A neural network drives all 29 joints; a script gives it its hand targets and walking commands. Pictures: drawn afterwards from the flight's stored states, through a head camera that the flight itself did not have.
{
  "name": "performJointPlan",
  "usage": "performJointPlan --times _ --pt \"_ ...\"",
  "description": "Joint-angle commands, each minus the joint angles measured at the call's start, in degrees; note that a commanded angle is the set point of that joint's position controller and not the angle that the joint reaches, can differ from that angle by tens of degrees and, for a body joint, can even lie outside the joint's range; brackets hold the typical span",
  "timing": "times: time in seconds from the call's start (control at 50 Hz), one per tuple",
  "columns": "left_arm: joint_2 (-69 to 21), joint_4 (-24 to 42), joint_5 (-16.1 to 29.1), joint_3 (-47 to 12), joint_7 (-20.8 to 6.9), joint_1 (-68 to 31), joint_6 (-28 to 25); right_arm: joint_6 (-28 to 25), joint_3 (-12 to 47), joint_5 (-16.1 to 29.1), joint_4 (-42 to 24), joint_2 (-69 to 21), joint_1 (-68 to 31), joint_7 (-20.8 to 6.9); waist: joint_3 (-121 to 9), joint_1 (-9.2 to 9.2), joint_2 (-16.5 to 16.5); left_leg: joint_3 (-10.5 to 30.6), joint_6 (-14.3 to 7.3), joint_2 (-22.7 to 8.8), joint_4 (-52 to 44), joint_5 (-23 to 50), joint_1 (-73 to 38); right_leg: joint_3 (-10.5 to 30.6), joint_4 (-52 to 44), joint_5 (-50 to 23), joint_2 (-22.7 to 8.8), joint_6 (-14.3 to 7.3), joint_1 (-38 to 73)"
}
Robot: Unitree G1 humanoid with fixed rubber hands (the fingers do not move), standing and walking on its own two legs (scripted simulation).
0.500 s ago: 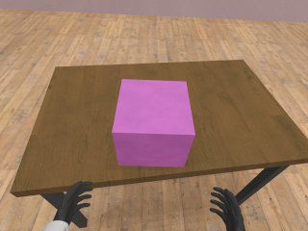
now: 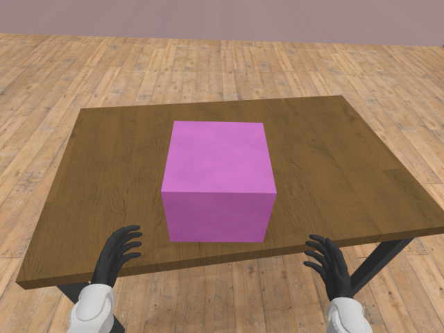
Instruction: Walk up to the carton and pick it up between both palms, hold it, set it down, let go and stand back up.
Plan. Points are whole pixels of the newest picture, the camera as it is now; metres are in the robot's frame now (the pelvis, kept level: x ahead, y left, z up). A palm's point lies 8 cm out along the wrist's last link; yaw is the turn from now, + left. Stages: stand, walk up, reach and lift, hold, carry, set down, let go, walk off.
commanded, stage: reach and lift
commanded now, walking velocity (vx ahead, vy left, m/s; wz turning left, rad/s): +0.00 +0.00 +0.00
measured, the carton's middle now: (217, 180) +0.48 +0.05 -0.01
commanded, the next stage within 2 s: none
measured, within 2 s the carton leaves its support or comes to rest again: neither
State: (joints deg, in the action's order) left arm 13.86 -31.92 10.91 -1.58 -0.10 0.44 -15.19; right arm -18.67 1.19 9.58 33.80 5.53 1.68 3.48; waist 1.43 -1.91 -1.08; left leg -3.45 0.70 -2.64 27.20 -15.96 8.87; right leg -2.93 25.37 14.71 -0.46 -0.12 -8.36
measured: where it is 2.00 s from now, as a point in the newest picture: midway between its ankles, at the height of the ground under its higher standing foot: outside the picture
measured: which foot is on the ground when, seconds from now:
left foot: down 0.00-1.00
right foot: down 0.00-1.00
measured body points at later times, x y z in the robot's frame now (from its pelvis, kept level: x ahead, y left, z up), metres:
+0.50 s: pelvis -0.01 +0.00 +0.00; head +0.00 +0.02 +0.45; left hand +0.35 +0.23 +0.04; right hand +0.35 -0.17 +0.03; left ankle -0.01 +0.12 -0.74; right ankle -0.01 -0.12 -0.74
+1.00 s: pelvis +0.00 +0.00 +0.00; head +0.03 +0.01 +0.45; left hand +0.42 +0.23 +0.09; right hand +0.42 -0.17 +0.08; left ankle -0.01 +0.12 -0.74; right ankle -0.01 -0.12 -0.74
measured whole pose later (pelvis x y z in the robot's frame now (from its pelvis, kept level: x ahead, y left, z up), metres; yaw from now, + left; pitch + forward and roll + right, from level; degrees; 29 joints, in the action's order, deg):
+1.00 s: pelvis +0.00 +0.00 +0.00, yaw +0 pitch +10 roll -1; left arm 17.2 -55.6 11.8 3.0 0.2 -43.9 1.7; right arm -1.8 3.3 18.6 54.2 12.5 -41.5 8.1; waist -6.3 -1.3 -0.1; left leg -2.0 0.9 -3.3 27.9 -13.9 23.6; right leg -2.6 23.2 11.2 0.8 -0.3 -21.6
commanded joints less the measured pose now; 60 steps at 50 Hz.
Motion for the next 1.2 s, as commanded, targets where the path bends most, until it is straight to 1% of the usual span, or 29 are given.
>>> performJointPlan --times 0.0,0.04,0.08,0.12,0.16,0.24,0.34,0.42,0.5,0.58,0.68,0.84,0.96,1.08,1.18 --pt "6.85 3.95 0.77 3.19 0.40 -19.82 -3.20 -2.56 -0.86 0.22 -5.14 4.28 -19.34 0.60 -11.15 0.70 3.51 1.21 0.93 2.31 -2.39 14.05 2.34 5.00 -2.19 -8.35 -0.11 -1.84 2.53" --pt "7.21 2.04 1.12 3.43 0.33 -23.96 -1.58 -1.06 -0.80 0.27 -4.05 4.23 -23.27 1.06 -11.44 0.69 3.09 0.92 0.51 2.35 -2.87 11.84 3.77 5.15 -2.11 -6.89 -0.31 -1.75 2.43" --pt "7.68 1.85 1.77 3.44 0.46 -27.60 -0.02 0.38 -0.96 0.62 -4.48 4.56 -26.88 1.52 -12.87 0.58 2.67 0.69 0.35 2.45 -3.01 11.38 4.57 5.07 -1.81 -7.07 -0.27 -1.49 2.81" --pt "8.17 2.52 2.48 3.36 0.73 -30.37 0.74 1.15 -0.97 1.49 -5.33 5.35 -30.01 1.92 -15.76 0.51 2.59 0.62 0.65 2.60 -2.29 13.73 4.19 4.77 -1.09 -9.66 0.08 -1.15 3.51" --pt "8.77 2.28 2.63 3.55 0.74 -32.31 1.41 1.77 -0.66 2.58 -5.05 6.20 -32.42 2.23 -18.78 0.50 2.98 0.69 1.17 2.72 -1.28 17.55 2.79 4.39 -0.53 -13.01 0.59 -0.97 3.93" --pt "9.09 -0.11 1.45 4.92 -0.02 -35.45 4.01 3.10 0.02 3.97 -1.38 7.44 -35.72 2.99 -21.66 0.53 3.15 0.91 1.80 2.77 -0.13 23.07 -0.23 3.78 -0.82 -16.59 1.25 -0.68 3.66" --pt "8.34 -0.78 0.58 5.76 -0.39 -40.76 8.16 5.23 0.15 5.00 1.65 8.67 -40.85 3.72 -21.85 0.79 3.17 0.93 2.16 2.55 -0.40 24.42 -2.65 2.86 -2.64 -14.92 1.84 -0.47 1.44" --pt "8.36 -0.82 0.36 5.61 -0.13 -46.28 10.83 7.29 -0.45 5.61 2.32 9.85 -45.98 3.79 -22.59 1.15 4.11 0.91 2.48 2.40 -0.80 24.10 -3.84 2.06 -3.88 -12.86 2.33 -0.56 -0.67" --pt "9.00 -0.93 0.40 5.63 0.37 -51.82 12.43 9.03 -1.24 5.99 2.29 11.26 -51.13 3.65 -25.65 1.23 5.10 0.83 2.77 2.37 -0.62 24.55 -4.27 1.57 -4.04 -13.07 2.63 -0.48 -1.66" --pt "9.91 -2.10 0.22 6.20 0.63 -55.93 13.24 10.32 -1.27 6.51 2.91 12.41 -55.36 3.69 -30.07 0.98 5.44 0.75 2.93 2.52 0.18 26.69 -4.43 1.42 -3.48 -15.92 2.81 -0.14 -1.33" --pt "10.86 -5.17 -0.44 7.32 0.37 -59.57 14.15 11.53 -0.35 7.38 5.12 13.41 -59.67 4.16 -34.08 0.66 4.51 0.58 2.78 2.85 0.89 29.27 -3.52 1.55 -2.66 -20.69 2.84 0.70 0.25" --pt "11.87 -11.18 0.21 6.97 0.09 -66.74 14.72 13.39 0.24 8.53 8.48 15.08 -67.74 4.72 -36.45 0.68 2.83 0.35 2.64 2.99 1.03 29.54 -1.10 1.43 -2.19 -24.14 3.00 1.44 0.20" --pt "12.75 -15.22 1.81 5.38 0.64 -73.46 13.73 14.56 -0.02 9.20 11.47 16.69 -74.23 4.60 -40.86 0.89 3.48 0.65 3.26 2.71 2.11 30.79 -1.14 0.96 -1.78 -25.59 3.35 1.21 -2.59" --pt "13.79 -19.80 3.04 4.01 1.32 -79.93 12.69 15.28 -0.07 10.00 15.81 18.30 -80.05 4.18 -46.30 1.15 4.54 1.12 4.00 2.47 3.65 33.04 -1.23 0.59 -0.82 -28.40 3.44 1.12 -4.75" --pt "14.74 -24.57 4.01 2.81 1.64 -84.95 12.12 15.74 0.00 10.64 19.40 19.34 -84.72 3.72 -49.36 1.32 4.58 1.39 4.24 2.35 4.48 33.72 0.22 0.39 0.29 -30.92 3.20 1.38 -5.48"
